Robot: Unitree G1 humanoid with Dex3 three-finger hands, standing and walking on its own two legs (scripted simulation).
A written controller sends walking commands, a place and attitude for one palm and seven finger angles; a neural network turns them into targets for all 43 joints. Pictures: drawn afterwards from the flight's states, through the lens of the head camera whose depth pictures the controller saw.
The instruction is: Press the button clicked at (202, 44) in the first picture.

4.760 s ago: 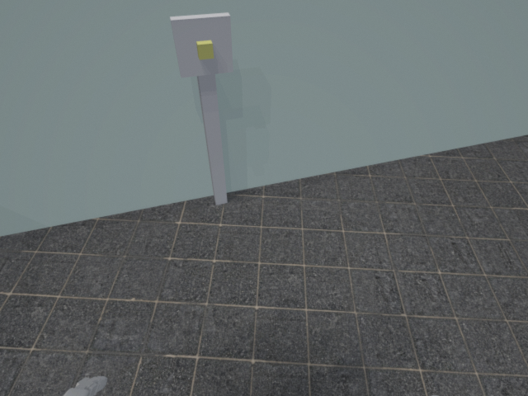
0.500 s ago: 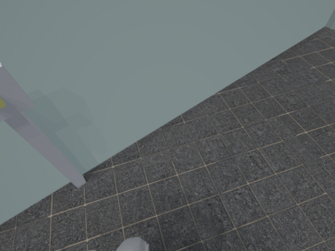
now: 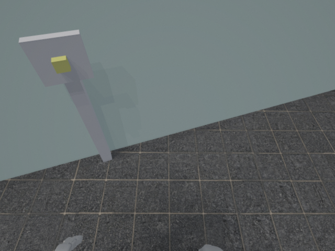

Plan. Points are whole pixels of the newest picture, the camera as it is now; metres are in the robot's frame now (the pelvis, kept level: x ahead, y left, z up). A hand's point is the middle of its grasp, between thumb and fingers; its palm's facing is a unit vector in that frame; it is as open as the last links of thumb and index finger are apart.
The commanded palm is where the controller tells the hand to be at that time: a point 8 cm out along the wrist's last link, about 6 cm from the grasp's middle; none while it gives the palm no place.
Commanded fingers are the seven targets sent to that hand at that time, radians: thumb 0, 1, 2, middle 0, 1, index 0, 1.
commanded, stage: turn to face it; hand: left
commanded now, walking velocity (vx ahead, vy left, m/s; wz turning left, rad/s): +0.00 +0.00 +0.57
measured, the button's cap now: (61, 64) +0.67 +0.41 +0.03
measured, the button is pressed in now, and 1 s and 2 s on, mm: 0 0 0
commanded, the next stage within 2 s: take the last steps up to it in 0.46 s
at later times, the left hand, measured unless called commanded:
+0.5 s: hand out of the picture -0.02 +0.19 -0.17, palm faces +0.30 -0.92 -0.25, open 7.4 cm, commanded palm none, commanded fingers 0.00 0.90 0.90 -0.20 -0.30 -0.20 -0.30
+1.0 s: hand out of the picture +0.04 +0.20 -0.16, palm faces +0.31 -0.93 -0.18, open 7.4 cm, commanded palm none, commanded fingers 0.00 0.90 0.90 -0.20 -0.30 -0.20 -0.30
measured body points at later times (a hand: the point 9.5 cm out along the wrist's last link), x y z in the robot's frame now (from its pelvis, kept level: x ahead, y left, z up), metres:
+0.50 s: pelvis +0.00 -0.01 -0.01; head +0.04 +0.00 +0.44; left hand -0.04 +0.24 -0.15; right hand +0.16 -0.24 -0.15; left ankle -0.04 +0.10 -0.72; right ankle +0.01 -0.14 -0.74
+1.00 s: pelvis +0.05 +0.01 +0.01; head +0.04 +0.01 +0.46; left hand +0.02 +0.25 -0.15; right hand +0.07 -0.22 -0.15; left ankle -0.03 +0.09 -0.74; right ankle +0.13 -0.11 -0.70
